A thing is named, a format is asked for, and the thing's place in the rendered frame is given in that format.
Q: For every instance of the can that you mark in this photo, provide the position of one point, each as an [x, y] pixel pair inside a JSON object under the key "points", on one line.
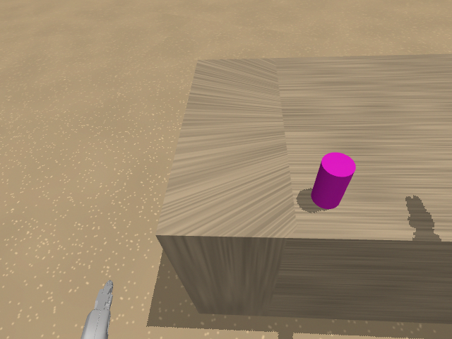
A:
{"points": [[334, 175]]}

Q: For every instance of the left robot hand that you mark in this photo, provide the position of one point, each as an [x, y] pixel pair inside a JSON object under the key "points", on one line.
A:
{"points": [[97, 322]]}

